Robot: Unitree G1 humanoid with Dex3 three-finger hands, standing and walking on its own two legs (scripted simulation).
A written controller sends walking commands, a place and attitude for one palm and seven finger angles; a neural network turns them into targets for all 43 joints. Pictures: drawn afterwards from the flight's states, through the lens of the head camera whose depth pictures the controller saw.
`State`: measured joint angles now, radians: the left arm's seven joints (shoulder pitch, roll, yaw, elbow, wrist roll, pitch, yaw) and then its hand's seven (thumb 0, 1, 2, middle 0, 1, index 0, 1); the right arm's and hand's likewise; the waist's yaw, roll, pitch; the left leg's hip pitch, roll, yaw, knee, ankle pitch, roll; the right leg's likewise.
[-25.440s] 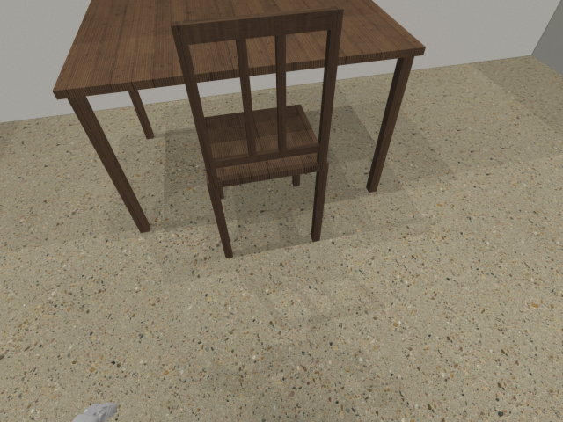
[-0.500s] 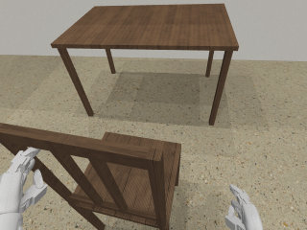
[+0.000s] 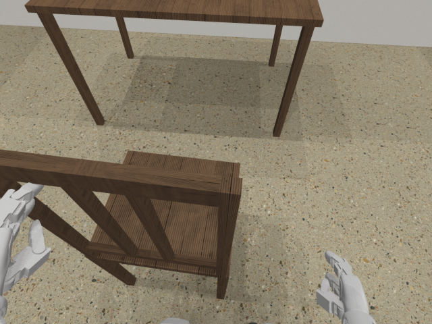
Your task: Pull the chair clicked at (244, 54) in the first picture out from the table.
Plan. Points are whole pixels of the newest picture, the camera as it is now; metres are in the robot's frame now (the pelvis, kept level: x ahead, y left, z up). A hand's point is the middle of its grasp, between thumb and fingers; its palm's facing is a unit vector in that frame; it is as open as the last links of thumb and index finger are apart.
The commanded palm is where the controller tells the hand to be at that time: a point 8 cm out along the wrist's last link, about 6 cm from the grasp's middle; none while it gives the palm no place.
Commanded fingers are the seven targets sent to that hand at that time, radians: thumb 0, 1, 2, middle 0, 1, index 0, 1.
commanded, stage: step back with the hand held close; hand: left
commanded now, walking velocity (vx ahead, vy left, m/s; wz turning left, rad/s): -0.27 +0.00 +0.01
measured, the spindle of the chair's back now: (109, 225) +0.28 +0.25 -0.05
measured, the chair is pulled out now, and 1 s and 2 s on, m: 0.68 0.72 0.72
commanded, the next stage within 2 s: stop stepping back and stand still in 1.32 s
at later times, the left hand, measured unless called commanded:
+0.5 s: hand (26, 288) +0.14 +0.27 +0.09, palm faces +0.19 -0.77 -0.60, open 6.2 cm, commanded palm +0.09 +0.30 +0.18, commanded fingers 0.00 0.90 0.90 -0.20 -0.30 -0.20 -0.30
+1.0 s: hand out of the picture +0.12 +0.27 +0.16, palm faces +0.40 -0.75 -0.52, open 7.0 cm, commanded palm +0.06 +0.30 +0.18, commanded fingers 0.00 0.90 0.90 -0.20 -0.30 -0.20 -0.30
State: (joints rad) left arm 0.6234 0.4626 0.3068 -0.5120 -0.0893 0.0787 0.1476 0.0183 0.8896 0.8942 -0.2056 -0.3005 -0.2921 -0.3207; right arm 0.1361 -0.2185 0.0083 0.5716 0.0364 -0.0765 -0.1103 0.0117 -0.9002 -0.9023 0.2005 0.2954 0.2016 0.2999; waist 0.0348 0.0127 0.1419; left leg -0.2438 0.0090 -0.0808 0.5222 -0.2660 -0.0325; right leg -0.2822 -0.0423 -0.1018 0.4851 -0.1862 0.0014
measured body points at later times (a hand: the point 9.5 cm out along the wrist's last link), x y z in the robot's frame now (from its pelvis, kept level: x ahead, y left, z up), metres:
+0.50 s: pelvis -0.05 +0.00 -0.01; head +0.00 +0.03 +0.43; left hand +0.13 +0.31 +0.13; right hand +0.12 -0.23 -0.09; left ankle +0.01 +0.14 -0.74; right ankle +0.04 -0.12 -0.74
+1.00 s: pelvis -0.07 -0.01 -0.01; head -0.02 +0.04 +0.43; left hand +0.09 +0.31 +0.19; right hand +0.12 -0.21 -0.09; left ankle +0.01 +0.14 -0.74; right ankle -0.13 -0.15 -0.73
